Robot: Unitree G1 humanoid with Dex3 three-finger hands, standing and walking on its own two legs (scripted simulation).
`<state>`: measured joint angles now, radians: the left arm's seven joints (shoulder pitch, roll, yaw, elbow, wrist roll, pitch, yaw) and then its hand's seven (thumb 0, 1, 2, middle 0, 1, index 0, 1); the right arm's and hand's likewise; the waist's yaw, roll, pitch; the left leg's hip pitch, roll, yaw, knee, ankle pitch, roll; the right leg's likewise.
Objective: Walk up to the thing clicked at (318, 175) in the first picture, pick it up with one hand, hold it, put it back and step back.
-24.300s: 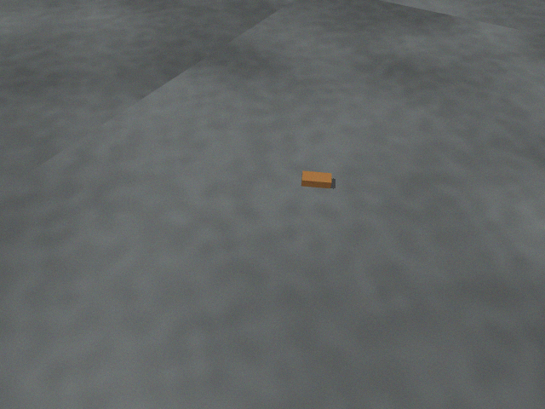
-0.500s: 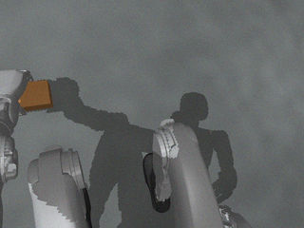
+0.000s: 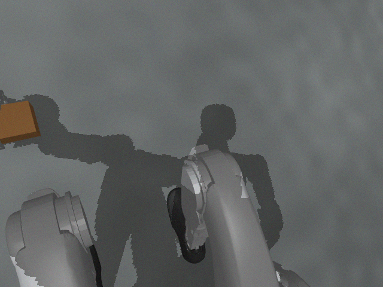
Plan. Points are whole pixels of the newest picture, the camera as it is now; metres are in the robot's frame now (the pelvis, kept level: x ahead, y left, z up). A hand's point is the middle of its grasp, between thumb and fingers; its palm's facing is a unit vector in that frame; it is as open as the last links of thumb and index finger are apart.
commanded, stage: rest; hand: left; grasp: from above
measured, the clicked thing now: out of the picture +0.46 +0.26 -0.25
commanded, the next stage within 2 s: open in 1.02 s
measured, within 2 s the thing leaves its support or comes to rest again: rests again in 0.42 s
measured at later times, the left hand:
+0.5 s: hand out of the picture +0.46 +0.26 -0.24, palm faces -0.46 -0.12 -0.88, open 9.6 cm
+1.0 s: hand out of the picture +0.46 +0.26 -0.24, palm faces -0.45 -0.10 -0.89, open 9.6 cm
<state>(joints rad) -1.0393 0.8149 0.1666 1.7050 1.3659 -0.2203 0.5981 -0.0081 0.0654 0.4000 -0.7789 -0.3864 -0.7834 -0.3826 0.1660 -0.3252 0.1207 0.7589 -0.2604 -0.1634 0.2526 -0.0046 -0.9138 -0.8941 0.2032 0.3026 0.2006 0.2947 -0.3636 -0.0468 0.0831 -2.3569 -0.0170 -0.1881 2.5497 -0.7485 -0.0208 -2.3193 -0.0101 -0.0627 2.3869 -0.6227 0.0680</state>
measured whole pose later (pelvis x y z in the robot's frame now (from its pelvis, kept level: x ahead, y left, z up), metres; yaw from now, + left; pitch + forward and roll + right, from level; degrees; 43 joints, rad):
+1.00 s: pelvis -0.01 +0.00 +0.00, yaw -3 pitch +28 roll -13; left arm -1.10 0.94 0.13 1.85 1.35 -0.21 0.70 -0.01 0.05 0.41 -0.80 -0.37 -0.80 -0.37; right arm 0.11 -0.37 0.25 0.72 -0.30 -0.28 0.33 0.00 -0.91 -0.90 0.20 0.30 0.20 0.29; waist -0.42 -0.10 0.18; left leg -2.33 -0.01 -0.24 2.58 -0.75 -0.01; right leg -2.27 0.01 -0.11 2.37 -0.60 0.08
